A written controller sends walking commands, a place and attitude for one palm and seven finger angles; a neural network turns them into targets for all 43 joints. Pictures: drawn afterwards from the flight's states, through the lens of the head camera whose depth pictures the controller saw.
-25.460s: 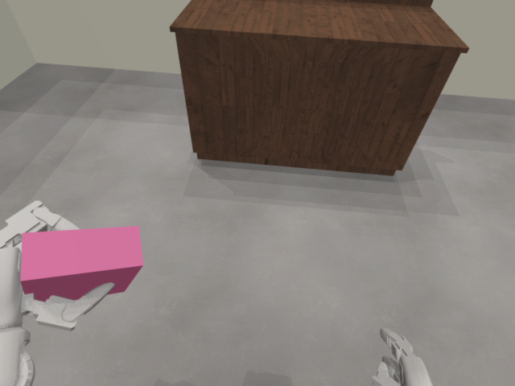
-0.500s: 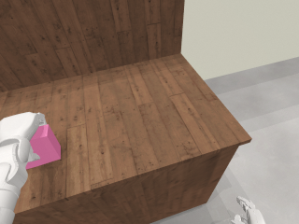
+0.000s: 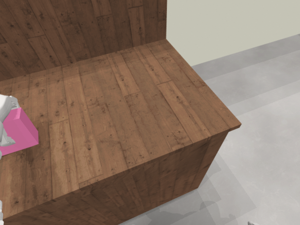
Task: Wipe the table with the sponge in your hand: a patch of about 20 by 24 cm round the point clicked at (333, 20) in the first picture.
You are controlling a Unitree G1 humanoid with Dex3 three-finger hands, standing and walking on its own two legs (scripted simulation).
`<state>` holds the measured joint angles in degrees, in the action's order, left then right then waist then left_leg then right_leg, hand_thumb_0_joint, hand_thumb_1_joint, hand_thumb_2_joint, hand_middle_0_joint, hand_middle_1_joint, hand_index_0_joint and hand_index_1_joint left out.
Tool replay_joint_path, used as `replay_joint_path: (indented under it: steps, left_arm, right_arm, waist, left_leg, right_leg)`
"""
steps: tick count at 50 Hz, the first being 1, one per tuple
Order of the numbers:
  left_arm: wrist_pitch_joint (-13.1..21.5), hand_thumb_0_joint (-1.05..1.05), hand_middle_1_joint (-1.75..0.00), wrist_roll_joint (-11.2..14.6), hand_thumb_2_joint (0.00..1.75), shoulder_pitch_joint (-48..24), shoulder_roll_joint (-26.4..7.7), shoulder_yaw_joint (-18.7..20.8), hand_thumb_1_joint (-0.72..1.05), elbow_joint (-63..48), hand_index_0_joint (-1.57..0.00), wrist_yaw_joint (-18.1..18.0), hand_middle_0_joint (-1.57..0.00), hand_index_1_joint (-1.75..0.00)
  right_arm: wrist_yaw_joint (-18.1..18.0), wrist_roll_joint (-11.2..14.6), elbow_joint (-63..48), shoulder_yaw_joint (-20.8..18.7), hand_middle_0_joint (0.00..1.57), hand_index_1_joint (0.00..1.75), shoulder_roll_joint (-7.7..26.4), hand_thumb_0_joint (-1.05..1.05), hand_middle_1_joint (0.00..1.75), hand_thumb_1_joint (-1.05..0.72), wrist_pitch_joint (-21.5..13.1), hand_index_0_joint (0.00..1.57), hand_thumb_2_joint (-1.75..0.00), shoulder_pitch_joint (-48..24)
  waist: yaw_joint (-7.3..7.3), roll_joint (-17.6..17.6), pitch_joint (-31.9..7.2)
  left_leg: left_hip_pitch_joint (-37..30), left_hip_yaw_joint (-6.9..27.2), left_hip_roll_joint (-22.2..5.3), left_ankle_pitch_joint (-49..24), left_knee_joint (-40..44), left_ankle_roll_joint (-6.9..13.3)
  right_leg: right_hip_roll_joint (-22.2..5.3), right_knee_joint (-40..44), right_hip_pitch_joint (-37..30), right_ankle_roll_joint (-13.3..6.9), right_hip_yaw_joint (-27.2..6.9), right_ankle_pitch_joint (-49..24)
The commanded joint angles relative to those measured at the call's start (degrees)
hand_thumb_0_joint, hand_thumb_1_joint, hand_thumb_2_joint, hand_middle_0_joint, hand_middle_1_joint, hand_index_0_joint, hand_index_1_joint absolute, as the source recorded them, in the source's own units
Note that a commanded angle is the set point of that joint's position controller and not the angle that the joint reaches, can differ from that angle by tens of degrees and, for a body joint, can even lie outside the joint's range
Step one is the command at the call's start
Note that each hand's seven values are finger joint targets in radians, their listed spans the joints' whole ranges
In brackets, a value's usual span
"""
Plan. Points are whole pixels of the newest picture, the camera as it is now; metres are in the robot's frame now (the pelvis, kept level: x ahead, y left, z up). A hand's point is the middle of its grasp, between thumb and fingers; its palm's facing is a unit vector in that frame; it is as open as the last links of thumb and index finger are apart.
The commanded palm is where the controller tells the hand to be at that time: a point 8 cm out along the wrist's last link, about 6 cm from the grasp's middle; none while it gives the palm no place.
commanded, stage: wipe forward along the first lane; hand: left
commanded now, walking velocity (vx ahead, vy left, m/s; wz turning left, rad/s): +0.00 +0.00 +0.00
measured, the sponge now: (8, 137) +0.31 +0.42 +0.06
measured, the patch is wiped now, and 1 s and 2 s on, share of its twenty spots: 0.25 0.50 0.50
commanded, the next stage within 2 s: slide across to the middle lane in 0.62 s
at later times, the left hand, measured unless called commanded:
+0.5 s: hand (2, 110) +0.38 +0.44 +0.10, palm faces -0.15 +0.02 -0.99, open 9.3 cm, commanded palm +0.37 +0.43 +0.11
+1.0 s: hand (8, 103) +0.40 +0.44 +0.10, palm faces -0.08 +0.01 -1.00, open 9.3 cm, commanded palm +0.39 +0.41 +0.13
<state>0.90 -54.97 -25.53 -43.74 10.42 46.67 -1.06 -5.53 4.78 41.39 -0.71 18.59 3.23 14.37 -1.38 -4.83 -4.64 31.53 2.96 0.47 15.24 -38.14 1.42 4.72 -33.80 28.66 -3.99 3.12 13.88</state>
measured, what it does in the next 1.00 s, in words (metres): shifts its weight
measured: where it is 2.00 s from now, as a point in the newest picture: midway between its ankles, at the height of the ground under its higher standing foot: outside the picture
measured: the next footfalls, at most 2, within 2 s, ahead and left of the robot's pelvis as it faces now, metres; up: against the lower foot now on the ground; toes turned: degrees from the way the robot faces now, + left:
none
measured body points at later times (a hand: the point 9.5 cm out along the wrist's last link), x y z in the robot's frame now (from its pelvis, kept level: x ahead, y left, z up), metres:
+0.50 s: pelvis +0.01 +0.04 +0.00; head +0.06 +0.03 +0.45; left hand +0.38 +0.44 +0.15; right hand +0.11 -0.23 -0.12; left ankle +0.04 +0.11 -0.72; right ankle +0.03 -0.08 -0.72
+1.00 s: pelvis +0.04 +0.05 +0.01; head +0.08 +0.05 +0.46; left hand +0.40 +0.44 +0.15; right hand +0.13 -0.22 -0.12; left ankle +0.04 +0.11 -0.72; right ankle +0.03 -0.08 -0.72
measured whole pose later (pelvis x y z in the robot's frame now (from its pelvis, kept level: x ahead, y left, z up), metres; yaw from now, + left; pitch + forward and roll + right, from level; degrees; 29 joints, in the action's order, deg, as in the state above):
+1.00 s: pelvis +0.04 +0.05 +0.01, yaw +0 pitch +11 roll -3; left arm 0.5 -55.8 -33.2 -41.0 3.1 48.1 -4.8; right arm -3.8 4.8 43.0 -1.7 16.2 5.5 16.4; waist -2.4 -3.4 -6.5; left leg 29.0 2.0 3.6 15.3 -33.5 4.6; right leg 1.7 -27.5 25.0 -0.5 1.8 13.7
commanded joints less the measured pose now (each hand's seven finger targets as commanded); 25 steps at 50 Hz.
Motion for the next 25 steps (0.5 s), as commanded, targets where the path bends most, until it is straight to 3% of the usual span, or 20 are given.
replay_joint_path:
  steps: [1, 3, 6, 7, 9, 12, 13, 16, 18, 21, 22, 25]
  left_arm:
    - [-0.84, 0.0, -1.6, -3.09, 1.3, -12.59, -16.1, 0.77, 0.1, 0.06, -1.2, -1.26, -1.2, -1.6]
    - [0.14, 0.0, -1.6, -3.28, 1.3, -12.52, -15.3, 0.28, 0.1, 0.3, -1.2, -1.25, -1.2, -1.6]
    - [0.93, 0.0, -1.6, -3.04, 1.3, -12.16, -13.87, -0.42, 0.1, 0.55, -1.2, -1.63, -1.2, -1.6]
    - [1.64, 0.0, -1.6, -2.61, 1.3, -13.11, -15.88, 1.94, 0.1, 0.11, -1.2, -2.0, -1.2, -1.6]
    - [1.91, 0.0, -1.6, -2.61, 1.3, -12.62, -14.24, 0.43, 0.1, 1.02, -1.2, -2.57, -1.2, -1.6]
    - [2.02, 0.0, -1.6, -2.28, 1.3, -14.5, -16.41, 2.43, 0.1, 1.28, -1.2, -3.59, -1.2, -1.6]
    - [1.86, 0.0, -1.6, -2.81, 1.3, -16.17, -14.21, -0.23, 0.1, 1.88, -1.2, -3.78, -1.2, -1.6]
    - [0.69, 0.0, -1.6, -3.68, 1.3, -16.66, -12.84, -1.89, 0.1, 3.54, -1.2, -3.99, -1.2, -1.6]
    - [0.34, 0.0, -1.6, -4.13, 1.3, -19.37, -12.7, -2.93, 0.1, 3.5, -1.2, -3.78, -1.2, -1.6]
    - [-0.72, 0.0, -1.6, -4.79, 1.3, -22.48, -13.07, -3.85, 0.1, 5.28, -1.2, -3.26, -1.2, -1.6]
    - [-0.27, 0.0, -1.6, -4.51, 1.3, -23.23, -13.68, -2.9, 0.1, 3.88, -1.2, -2.97, -1.2, -1.6]
    - [-0.03, 0.0, -1.6, -5.2, 1.3, -23.01, -13.45, -3.73, 0.1, 5.58, -1.2, -2.24, -1.2, -1.6]
  right_arm:
    - [-0.12, 0.14, -6.5, -2.35, 0.2, 0.3, 8.1, 0.0, 0.3, -0.9, -1.67, 0.2, -0.9, -0.88]
    - [-0.06, 0.03, -6.57, -2.55, 0.2, 0.3, 7.97, 0.0, 0.3, -0.9, -1.61, 0.2, -0.9, -0.21]
    - [0.15, 0.15, -6.93, -2.54, 0.2, 0.3, 7.82, 0.0, 0.3, -0.9, -1.28, 0.2, -0.9, -0.09]
    - [0.09, 0.24, -6.57, -2.68, 0.2, 0.3, 7.97, 0.0, 0.3, -0.9, -1.44, 0.2, -0.9, -0.01]
    - [0.22, 0.2, -6.93, -2.69, 0.2, 0.3, 7.9, 0.0, 0.3, -0.9, -1.09, 0.2, -0.9, 0.79]
    - [0.35, 0.46, -6.42, -2.7, 0.2, 0.3, 8.19, 0.0, 0.3, -0.9, -1.05, 0.2, -0.9, 0.79]
    - [0.41, 0.39, -6.56, -2.75, 0.2, 0.3, 8.11, 0.0, 0.3, -0.9, -1.08, 0.2, -0.9, 1.25]
    - [0.76, 0.54, -6.38, -2.66, 0.2, 0.3, 7.95, 0.0, 0.3, -0.9, -0.93, 0.2, -0.9, 1.5]
    - [0.62, 0.47, -6.06, -2.62, 0.2, 0.3, 8.04, 0.0, 0.3, -0.9, -0.98, 0.2, -0.9, 1.87]
    - [0.59, 0.55, -5.67, -2.35, 0.2, 0.3, 8.16, 0.0, 0.3, -0.9, -0.9, 0.2, -0.9, 2.36]
    - [0.44, 0.48, -5.67, -2.37, 0.2, 0.3, 8.1, 0.0, 0.3, -0.9, -1.06, 0.2, -0.9, 2.44]
    - [0.54, 0.2, -5.58, -2.39, 0.2, 0.3, 8.1, 0.0, 0.3, -0.9, -0.54, 0.2, -0.9, 3.43]
  waist:
    - [1.48, 6.22, -8.41]
    - [1.23, 5.13, -10.11]
    - [1.49, 6.91, -9.04]
    - [1.26, 6.78, -9.89]
    - [1.6, 7.48, -9.71]
    - [1.42, 7.35, -9.21]
    - [2.2, 6.89, -9.05]
    - [2.25, 6.31, -8.89]
    - [2.65, 4.56, -9.79]
    - [3.57, 6.48, -9.12]
    - [2.87, 4.47, -10.8]
    - [3.15, 5.03, -11.03]
  left_leg:
    - [1.74, 0.32, 1.65, 3.62, 3.8, 2.43]
    - [0.56, 0.28, 1.57, 2.26, 3.83, 2.65]
    - [0.71, 0.46, 1.33, 2.94, 4.22, 2.57]
    - [0.31, 0.54, 1.07, 2.08, 4.46, 2.72]
    - [0.65, 0.47, 1.34, 2.1, 4.34, 2.7]
    - [0.14, 0.85, 1.09, 2.35, 5.43, 2.77]
    - [-0.37, 0.81, 1.07, 2.7, 5.26, 2.8]
    - [-2.19, 1.38, 0.84, 3.11, 6.46, 2.58]
    - [-4.01, 1.71, 0.79, 3.07, 6.93, 2.73]
    - [-3.96, 2.19, 0.58, 3.72, 7.37, 2.56]
    - [-5.34, 2.43, 0.49, 1.89, 7.84, 2.49]
    - [-6.16, 2.45, 0.36, -0.46, 7.08, 2.21]
  right_leg:
    - [-4.99, 8.82, -7.91, 0.73, -10.34, 2.89]
    - [-4.65, 8.21, -8.15, 0.48, -9.17, 1.15]
    - [-4.39, 8.23, -6.45, 0.56, -8.66, 1.54]
    - [-4.12, 8.0, -6.52, 0.32, -8.64, 0.62]
    - [-3.98, 7.7, -6.25, 0.61, -7.66, 0.43]
    - [-3.43, 7.92, -4.66, 0.46, -6.86, 1.76]
    - [-3.51, 7.86, -3.82, 0.63, -6.1, 2.29]
    - [-3.03, 8.05, -1.82, 0.61, -4.94, 3.55]
    - [-2.77, 8.08, -1.04, 0.43, -4.5, 3.63]
    - [-2.62, 8.25, -0.01, 0.56, -4.28, 3.74]
    - [-2.54, 7.93, -0.41, 0.1, -4.22, 2.43]
    - [-2.35, 7.74, -0.34, 0.05, -3.72, 0.72]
